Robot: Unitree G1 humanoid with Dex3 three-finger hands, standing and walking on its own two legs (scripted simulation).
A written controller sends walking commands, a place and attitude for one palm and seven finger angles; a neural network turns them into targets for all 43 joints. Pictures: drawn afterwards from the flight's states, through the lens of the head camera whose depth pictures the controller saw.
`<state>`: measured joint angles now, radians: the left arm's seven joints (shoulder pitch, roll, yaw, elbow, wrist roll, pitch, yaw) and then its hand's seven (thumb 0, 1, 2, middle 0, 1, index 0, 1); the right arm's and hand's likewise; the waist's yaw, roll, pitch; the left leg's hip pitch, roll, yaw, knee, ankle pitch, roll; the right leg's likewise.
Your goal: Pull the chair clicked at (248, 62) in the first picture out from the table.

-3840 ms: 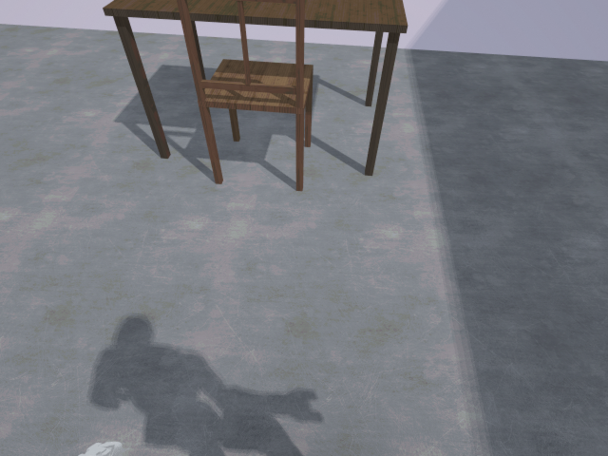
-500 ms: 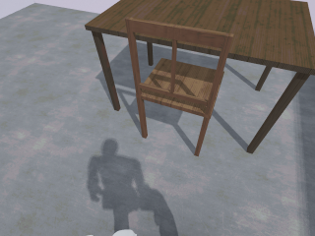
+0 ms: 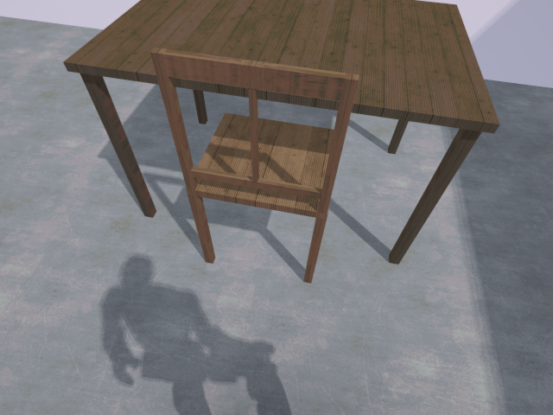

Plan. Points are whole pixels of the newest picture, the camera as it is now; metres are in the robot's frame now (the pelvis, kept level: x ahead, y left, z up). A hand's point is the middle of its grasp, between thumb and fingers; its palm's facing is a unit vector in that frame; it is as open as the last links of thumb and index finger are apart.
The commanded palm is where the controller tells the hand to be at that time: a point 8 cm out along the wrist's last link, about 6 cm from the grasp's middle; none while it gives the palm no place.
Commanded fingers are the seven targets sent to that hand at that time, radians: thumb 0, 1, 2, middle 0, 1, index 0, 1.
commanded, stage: turn to face it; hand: left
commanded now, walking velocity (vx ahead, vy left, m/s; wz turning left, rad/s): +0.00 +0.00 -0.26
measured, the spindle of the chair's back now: (254, 138) +0.74 +0.11 -0.08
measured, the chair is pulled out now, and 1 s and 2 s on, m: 0.00 0.00 0.00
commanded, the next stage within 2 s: take the last steps up to it in 0.02 s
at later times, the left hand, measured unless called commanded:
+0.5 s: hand out of the picture +0.08 +0.17 -0.18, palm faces -0.04 -0.98 -0.17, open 7.3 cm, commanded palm none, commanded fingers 0.00 0.90 0.90 -0.20 -0.30 -0.20 -0.30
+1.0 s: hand (224, 360) +0.23 +0.11 -0.16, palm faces -0.03 -0.98 -0.21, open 7.2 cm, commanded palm none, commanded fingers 0.00 0.90 0.90 -0.20 -0.30 -0.20 -0.30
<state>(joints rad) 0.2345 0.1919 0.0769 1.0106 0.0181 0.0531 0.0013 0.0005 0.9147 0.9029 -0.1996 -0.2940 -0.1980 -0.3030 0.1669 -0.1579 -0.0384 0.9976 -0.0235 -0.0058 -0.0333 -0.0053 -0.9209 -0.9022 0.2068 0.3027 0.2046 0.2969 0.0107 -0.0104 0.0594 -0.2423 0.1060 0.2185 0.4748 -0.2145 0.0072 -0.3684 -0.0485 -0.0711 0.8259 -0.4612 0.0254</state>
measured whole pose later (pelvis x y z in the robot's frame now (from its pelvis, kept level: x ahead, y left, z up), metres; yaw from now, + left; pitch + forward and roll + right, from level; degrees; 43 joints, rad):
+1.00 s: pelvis +0.19 -0.07 +0.00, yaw -5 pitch +1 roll +0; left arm 0.26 0.14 0.05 1.06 0.03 -0.05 0.02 -0.01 0.94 0.90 -0.20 -0.29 -0.20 -0.30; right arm 0.24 -0.18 -0.05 1.07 -0.02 -0.02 -0.01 0.00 -0.91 -0.90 0.20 0.30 0.20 0.30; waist 0.00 0.03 0.04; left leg -0.46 0.09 0.08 0.91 -0.33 0.00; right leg -0.18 -0.02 -0.16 0.40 -0.23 -0.04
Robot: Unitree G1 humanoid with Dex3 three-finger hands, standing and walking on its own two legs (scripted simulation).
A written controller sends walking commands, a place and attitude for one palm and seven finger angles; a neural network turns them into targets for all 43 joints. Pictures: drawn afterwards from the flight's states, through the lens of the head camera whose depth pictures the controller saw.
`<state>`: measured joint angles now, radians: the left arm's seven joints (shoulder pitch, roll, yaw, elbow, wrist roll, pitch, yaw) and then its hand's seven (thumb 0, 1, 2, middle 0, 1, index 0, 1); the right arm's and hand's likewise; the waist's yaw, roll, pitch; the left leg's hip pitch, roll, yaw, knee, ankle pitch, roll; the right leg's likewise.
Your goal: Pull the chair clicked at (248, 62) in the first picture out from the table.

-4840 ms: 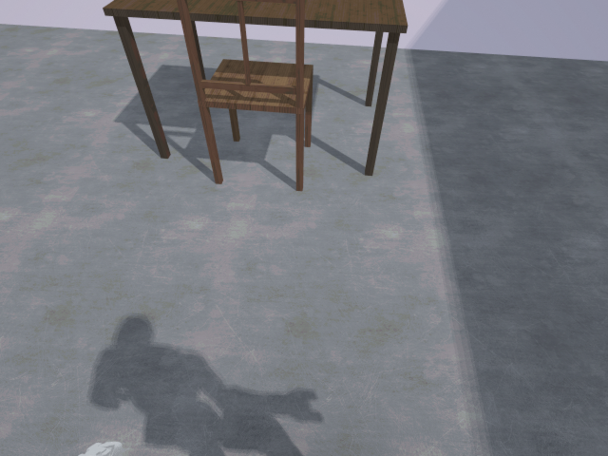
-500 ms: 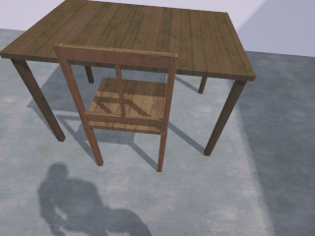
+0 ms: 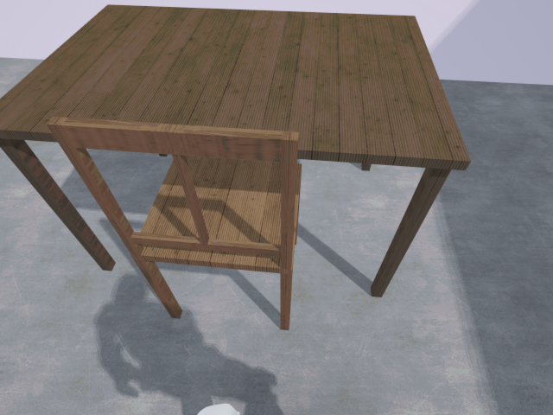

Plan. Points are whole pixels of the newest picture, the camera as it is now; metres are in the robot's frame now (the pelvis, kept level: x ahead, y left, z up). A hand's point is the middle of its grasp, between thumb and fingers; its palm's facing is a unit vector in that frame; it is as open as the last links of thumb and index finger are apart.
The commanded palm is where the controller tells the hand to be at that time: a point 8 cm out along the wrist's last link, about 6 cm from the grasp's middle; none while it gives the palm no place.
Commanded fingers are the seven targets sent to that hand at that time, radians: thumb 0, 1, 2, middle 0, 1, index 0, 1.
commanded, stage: come to a stop and stand still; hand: left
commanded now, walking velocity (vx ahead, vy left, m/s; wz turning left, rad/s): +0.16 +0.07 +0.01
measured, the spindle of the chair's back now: (193, 202) +0.54 +0.22 -0.08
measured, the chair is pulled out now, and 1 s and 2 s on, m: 0.00 0.00 0.00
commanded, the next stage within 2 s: look again from close up in 1.62 s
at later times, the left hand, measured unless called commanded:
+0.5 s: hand out of the picture +0.08 +0.22 -0.18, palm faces +0.03 -0.97 -0.25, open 7.3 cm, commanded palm none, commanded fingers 0.00 0.90 0.90 -0.20 -0.30 -0.20 -0.30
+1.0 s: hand out of the picture +0.06 +0.21 -0.19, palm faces +0.03 -0.96 -0.26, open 7.3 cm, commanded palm none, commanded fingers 0.00 0.90 0.90 -0.20 -0.30 -0.20 -0.30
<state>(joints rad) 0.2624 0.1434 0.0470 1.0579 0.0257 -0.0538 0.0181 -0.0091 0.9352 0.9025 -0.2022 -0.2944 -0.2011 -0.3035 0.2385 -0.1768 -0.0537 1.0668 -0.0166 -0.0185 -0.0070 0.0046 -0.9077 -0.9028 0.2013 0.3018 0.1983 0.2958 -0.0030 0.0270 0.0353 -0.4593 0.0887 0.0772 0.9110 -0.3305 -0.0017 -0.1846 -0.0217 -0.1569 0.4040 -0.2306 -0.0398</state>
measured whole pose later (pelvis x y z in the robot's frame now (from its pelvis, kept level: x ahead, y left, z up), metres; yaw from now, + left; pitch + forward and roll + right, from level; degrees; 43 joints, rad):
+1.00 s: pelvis +0.03 +0.02 -0.01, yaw +0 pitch +0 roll +0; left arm 0.25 0.18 0.02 1.03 0.02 0.00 0.06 0.00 0.91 0.90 -0.21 -0.30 -0.20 -0.30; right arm 0.27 -0.22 -0.04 1.00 -0.01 0.02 -0.02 0.00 -0.91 -0.90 0.20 0.30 0.20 0.30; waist -0.01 0.01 0.06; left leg -0.24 0.01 0.04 0.57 -0.34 0.01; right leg -0.27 -0.09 -0.04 0.58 -0.32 0.05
